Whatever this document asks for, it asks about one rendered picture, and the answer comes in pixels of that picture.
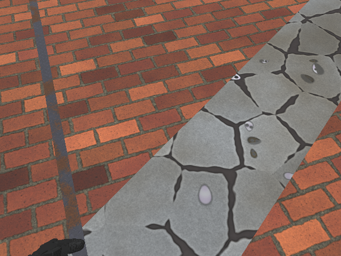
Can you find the left robot hand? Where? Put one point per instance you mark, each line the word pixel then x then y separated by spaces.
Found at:
pixel 57 247

